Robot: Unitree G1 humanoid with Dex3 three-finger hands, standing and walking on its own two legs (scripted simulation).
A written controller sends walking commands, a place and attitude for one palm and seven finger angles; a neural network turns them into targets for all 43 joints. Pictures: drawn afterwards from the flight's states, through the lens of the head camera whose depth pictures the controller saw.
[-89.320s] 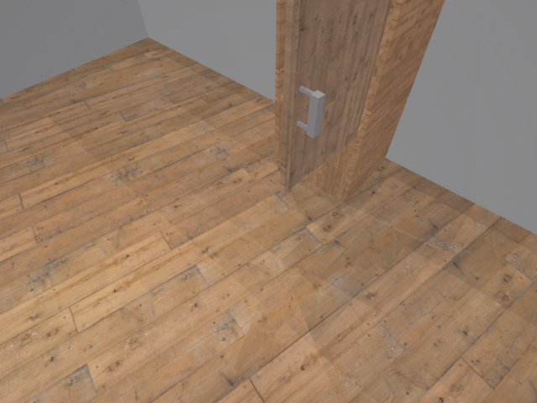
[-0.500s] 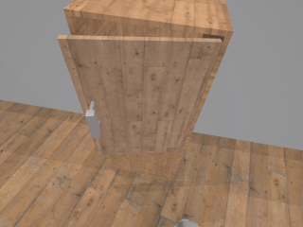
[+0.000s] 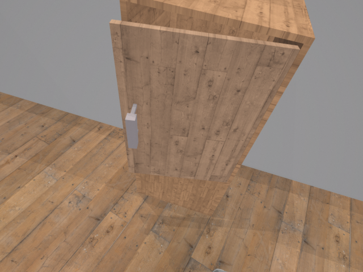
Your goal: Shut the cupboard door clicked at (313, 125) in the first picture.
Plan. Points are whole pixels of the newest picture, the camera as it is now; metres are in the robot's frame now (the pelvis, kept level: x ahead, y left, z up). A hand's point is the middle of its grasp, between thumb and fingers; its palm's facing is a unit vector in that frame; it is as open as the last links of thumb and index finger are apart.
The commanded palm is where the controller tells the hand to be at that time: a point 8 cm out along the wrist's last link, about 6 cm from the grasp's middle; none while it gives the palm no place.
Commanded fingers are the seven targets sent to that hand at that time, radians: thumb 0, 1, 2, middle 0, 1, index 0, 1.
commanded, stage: come to a stop and stand still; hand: left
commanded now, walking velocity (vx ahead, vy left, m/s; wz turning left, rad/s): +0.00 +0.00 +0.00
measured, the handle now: (133, 126) +0.49 +0.18 -0.01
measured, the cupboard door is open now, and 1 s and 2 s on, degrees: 13 13 13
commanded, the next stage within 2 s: look again from close up in 1.52 s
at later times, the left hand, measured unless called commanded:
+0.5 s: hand out of the picture -0.11 +0.24 -0.16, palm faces +0.06 -0.98 -0.19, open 7.3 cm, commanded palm none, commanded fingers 0.00 0.90 0.90 -0.20 -0.30 -0.20 -0.30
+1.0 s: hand out of the picture -0.13 +0.29 -0.16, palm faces +0.00 -0.98 -0.17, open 7.3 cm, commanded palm none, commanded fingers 0.00 0.90 0.90 -0.20 -0.30 -0.20 -0.30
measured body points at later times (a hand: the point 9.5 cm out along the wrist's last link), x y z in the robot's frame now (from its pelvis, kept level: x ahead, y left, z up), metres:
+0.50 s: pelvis -0.06 +0.07 +0.02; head -0.07 +0.08 +0.47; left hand -0.11 +0.29 -0.14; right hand -0.08 -0.16 -0.13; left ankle +0.01 +0.07 -0.72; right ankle -0.12 -0.06 -0.72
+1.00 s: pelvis -0.13 +0.12 +0.03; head -0.12 +0.14 +0.48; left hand -0.13 +0.35 -0.15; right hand -0.17 -0.07 -0.13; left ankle -0.07 +0.15 -0.72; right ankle -0.21 -0.03 -0.68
